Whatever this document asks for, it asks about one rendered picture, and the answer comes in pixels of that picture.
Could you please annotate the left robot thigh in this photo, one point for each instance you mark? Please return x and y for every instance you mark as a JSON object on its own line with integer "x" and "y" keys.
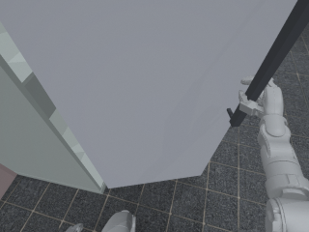
{"x": 121, "y": 222}

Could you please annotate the right robot hand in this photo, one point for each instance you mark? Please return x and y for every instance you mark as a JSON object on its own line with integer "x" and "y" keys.
{"x": 270, "y": 101}

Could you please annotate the right robot forearm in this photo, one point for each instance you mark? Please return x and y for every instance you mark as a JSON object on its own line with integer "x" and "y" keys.
{"x": 283, "y": 172}

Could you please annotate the fridge door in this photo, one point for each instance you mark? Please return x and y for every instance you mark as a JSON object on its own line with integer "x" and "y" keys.
{"x": 144, "y": 85}

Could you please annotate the robot right upper arm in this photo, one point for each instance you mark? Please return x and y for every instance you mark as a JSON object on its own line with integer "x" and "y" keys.
{"x": 287, "y": 215}

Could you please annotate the handle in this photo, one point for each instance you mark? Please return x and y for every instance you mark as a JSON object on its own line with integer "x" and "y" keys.
{"x": 291, "y": 30}

